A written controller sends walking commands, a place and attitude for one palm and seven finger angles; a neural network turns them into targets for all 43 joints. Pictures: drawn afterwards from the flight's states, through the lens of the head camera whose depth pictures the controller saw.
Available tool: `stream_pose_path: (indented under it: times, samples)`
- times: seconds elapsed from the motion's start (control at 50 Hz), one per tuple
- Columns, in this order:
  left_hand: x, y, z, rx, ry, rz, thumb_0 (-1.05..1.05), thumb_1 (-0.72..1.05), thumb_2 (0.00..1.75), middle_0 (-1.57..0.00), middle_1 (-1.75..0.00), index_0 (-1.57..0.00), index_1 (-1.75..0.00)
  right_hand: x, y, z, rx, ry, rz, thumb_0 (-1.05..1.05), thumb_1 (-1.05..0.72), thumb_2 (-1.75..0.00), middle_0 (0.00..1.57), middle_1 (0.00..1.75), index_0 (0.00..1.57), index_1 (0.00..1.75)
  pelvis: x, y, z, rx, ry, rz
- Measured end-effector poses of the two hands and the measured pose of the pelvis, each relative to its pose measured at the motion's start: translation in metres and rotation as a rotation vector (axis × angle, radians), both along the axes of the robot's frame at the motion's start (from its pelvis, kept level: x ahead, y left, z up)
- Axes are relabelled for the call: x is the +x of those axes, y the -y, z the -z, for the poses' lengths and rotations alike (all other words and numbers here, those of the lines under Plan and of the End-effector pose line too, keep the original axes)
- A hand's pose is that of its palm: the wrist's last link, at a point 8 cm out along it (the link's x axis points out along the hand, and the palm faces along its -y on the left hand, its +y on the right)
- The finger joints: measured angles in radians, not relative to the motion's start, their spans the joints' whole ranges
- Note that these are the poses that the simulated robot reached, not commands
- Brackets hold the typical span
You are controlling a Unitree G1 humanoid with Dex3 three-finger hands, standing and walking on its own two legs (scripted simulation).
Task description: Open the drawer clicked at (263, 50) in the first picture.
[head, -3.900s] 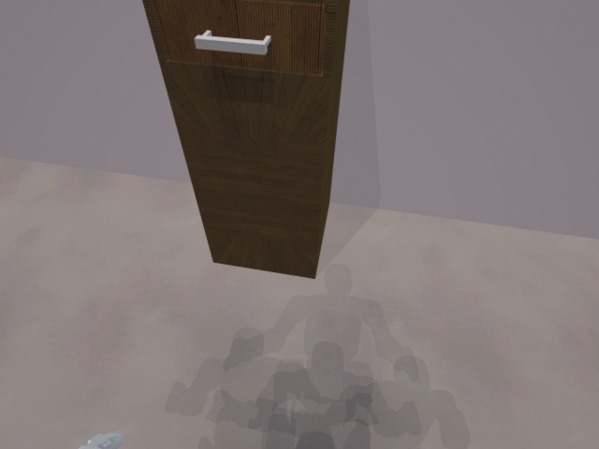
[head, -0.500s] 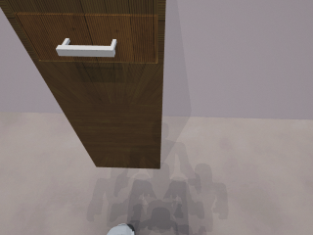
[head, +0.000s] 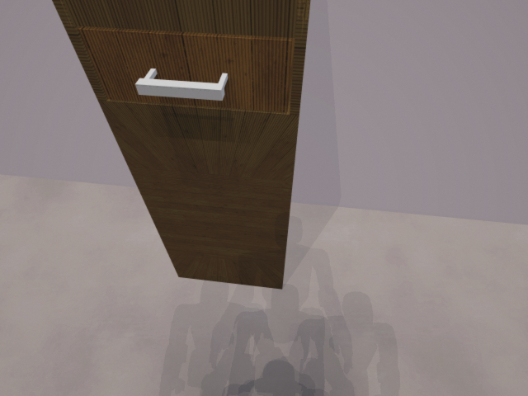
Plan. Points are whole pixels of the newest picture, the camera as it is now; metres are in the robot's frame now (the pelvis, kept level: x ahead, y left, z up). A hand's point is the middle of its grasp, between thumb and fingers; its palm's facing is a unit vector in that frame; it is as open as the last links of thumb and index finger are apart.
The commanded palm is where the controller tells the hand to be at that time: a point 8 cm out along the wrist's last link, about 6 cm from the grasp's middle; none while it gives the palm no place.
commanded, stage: come to a stop and stand still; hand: left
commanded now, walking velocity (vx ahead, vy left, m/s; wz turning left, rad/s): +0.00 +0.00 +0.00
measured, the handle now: (184, 82) +0.60 +0.21 +0.16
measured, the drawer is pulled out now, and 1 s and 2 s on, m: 0.00 0.00 0.00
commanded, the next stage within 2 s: look again from close up in 0.32 s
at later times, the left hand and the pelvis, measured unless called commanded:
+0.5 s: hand out of the picture +0.00 +0.19 -0.18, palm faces -0.01 -0.98 -0.20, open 7.3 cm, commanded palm none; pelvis +0.00 +0.02 +0.00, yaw -2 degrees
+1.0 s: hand out of the picture +0.00 +0.17 -0.17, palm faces +0.00 -0.98 -0.21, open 7.3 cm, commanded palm none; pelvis +0.00 +0.00 +0.00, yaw -2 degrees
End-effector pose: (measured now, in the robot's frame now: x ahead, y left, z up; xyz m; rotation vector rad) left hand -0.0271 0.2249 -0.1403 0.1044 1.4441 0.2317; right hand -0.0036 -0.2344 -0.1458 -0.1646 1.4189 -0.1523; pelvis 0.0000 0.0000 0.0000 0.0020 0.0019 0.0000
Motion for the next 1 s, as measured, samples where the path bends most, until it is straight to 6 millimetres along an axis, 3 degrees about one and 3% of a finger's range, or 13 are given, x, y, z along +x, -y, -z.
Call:
stream_pose_path:
  times: [0.06, 0.24, 0.42, 0.68, 0.82, 1.0]
  samples:
    - [-0.005, -0.002, 0.004, -0.021, -0.027, 0.004, 0.0, 0.91, 0.9, -0.2, -0.3, -0.2, -0.3, 0.015, -0.015, -0.003, 0.006, 0.042, -0.008, 0.01, -0.91, -0.9, 0.2, 0.3, 0.2, 0.3, 0.002, -0.005, -0.002, 0.004, 0.007, 0.014]
    - [0.009, 0.0, 0.007, -0.066, -0.006, 0.048, 0.0, 0.91, 0.9, -0.2, -0.3, -0.2, -0.3, 0.032, -0.022, -0.01, -0.025, 0.103, 0.001, 0.01, -0.95, -0.9, 0.2, 0.3, 0.2, 0.3, 0.005, -0.017, -0.005, -0.005, 0.021, 0.026]
    - [0.026, -0.011, 0.005, -0.047, 0.022, 0.078, 0.01, 0.92, 0.9, -0.2, -0.3, -0.2, -0.3, 0.007, -0.032, -0.009, -0.009, 0.048, 0.021, 0.01, -0.93, -0.9, 0.2, 0.3, 0.2, 0.3, 0.004, -0.021, -0.006, -0.004, 0.024, 0.028]
    - [0.032, -0.032, -0.006, 0.044, 0.056, 0.126, 0.0, 0.91, 0.9, -0.2, -0.3, -0.2, -0.3, -0.017, -0.054, 0.015, 0.093, 0.046, 0.029, 0.0, -0.91, -0.9, 0.2, 0.3, 0.2, 0.3, 0.0, -0.025, 0.003, 0.002, 0.029, 0.029]
    - [0.036, -0.019, -0.008, 0.036, 0.065, 0.125, 0.0, 0.91, 0.9, -0.2, -0.3, -0.2, -0.3, -0.02, -0.051, 0.016, 0.112, 0.031, 0.03, 0.01, -0.91, -0.9, 0.2, 0.3, 0.2, 0.3, 0.0, -0.016, 0.002, 0.011, 0.028, 0.032]
    - [0.027, 0.005, -0.004, 0.004, 0.033, 0.107, 0.01, 0.92, 0.9, -0.2, -0.3, -0.2, -0.3, -0.019, -0.029, 0.012, 0.083, 0.007, 0.029, 0.0, -0.91, -0.9, 0.2, 0.3, 0.2, 0.3, 0.002, -0.002, 0.001, 0.013, 0.021, 0.032]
